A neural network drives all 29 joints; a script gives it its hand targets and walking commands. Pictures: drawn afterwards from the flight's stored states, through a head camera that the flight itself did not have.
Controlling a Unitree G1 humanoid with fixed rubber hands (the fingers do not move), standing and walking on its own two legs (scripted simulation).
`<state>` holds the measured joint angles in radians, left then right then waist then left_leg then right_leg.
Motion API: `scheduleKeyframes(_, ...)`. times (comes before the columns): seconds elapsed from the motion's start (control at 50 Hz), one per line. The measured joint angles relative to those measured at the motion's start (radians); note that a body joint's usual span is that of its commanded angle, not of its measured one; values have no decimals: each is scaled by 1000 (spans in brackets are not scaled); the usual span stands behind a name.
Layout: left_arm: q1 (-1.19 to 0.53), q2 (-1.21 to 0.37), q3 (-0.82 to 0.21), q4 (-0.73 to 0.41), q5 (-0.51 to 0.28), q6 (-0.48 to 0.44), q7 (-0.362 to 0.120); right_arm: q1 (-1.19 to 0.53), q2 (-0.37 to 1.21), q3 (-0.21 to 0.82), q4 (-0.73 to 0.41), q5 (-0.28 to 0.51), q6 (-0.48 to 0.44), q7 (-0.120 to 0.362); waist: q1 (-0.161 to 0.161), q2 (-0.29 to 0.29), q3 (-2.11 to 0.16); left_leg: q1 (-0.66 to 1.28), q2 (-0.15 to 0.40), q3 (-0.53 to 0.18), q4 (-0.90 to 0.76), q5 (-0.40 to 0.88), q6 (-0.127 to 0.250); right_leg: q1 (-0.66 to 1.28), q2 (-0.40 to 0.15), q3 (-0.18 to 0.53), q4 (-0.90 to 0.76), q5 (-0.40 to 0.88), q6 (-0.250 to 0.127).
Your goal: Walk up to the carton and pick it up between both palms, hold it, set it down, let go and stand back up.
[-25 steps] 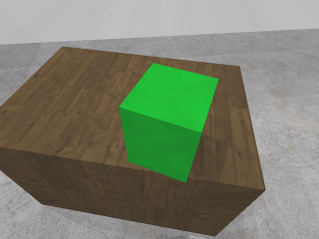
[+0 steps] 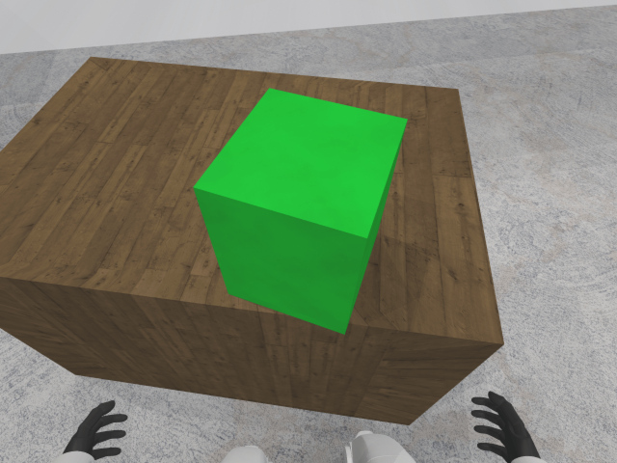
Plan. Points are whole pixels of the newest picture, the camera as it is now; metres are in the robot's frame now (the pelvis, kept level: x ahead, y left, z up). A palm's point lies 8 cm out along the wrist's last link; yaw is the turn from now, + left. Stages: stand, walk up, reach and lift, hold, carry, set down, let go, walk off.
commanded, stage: reach and lift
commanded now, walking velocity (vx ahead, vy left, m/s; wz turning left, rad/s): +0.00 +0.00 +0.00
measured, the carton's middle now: (308, 215) +0.45 +0.00 +0.04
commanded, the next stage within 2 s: none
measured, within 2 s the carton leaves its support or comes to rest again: neither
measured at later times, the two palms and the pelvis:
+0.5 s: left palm (67, 449) +0.16 +0.30 -0.06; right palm out of the picture +0.10 -0.20 -0.04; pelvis -0.02 +0.04 +0.02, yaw +0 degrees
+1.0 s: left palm (82, 420) +0.19 +0.27 -0.01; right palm (480, 431) +0.16 -0.18 +0.00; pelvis -0.01 +0.02 +0.03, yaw +0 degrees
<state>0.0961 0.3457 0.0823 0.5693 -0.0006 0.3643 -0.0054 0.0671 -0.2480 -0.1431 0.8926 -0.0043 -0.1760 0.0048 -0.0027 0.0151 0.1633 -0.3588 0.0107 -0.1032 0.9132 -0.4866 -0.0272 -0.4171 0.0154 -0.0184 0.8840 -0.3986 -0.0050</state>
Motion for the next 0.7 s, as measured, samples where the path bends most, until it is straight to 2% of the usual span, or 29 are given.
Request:
scheduleKeyframes(0.1,-12,0,23,-37,0,-25,-22,17,31,27,-72,0,-7,-47,0,-19,-3,2,1,0,-32,20,0,3,0,0,-33,19,0)
scheduleKeyframes(0.18,-12,0,29,-37,0,-30,-29,42,41,36,-104,0,-16,-66,0,-29,-3,3,2,0,-70,49,0,15,0,0,-91,58,3)
scheduleKeyframes(0.32,-10,-1,-4,-72,0,-71,-22,115,64,37,-153,0,-39,-69,0,-30,-3,14,4,0,-103,82,1,58,0,1,-188,122,23)
scheduleKeyframes(0.42,-2,-1,-58,-87,0,-107,-18,168,93,37,-183,0,-49,-64,0,-28,-11,44,8,0,-113,89,16,112,5,0,-248,156,37)
scheduleKeyframes(0.62,18,-5,-116,-87,0,-158,-8,184,112,36,-287,0,-49,-61,0,-10,-37,84,18,0,-116,92,30,175,15,0,-302,186,45)
scheduleKeyframes(0.7,18,-7,-120,-87,0,-178,-15,183,123,36,-335,0,-23,-77,0,5,-41,109,20,0,-126,94,30,198,16,0,-310,187,45)
